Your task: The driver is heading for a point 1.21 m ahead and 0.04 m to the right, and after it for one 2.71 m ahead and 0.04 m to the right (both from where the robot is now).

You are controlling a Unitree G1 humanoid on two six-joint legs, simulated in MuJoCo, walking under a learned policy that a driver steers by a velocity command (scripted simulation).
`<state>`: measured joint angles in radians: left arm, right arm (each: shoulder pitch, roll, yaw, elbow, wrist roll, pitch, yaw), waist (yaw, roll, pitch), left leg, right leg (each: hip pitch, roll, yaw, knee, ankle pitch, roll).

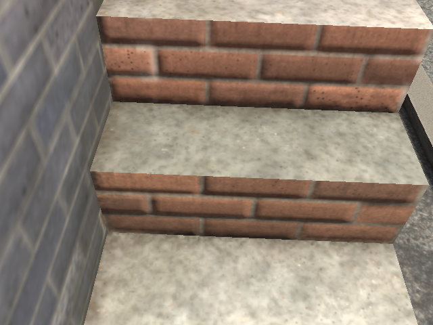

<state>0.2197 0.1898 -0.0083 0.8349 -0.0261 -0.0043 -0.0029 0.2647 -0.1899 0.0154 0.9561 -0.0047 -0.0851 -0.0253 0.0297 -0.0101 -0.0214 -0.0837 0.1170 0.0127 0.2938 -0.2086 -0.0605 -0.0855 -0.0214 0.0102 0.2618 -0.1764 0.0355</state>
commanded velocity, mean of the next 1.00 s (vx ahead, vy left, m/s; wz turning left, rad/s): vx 0.50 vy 0.00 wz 0.00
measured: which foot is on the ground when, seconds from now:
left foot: down 0.00-1.00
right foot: down 0.00-1.00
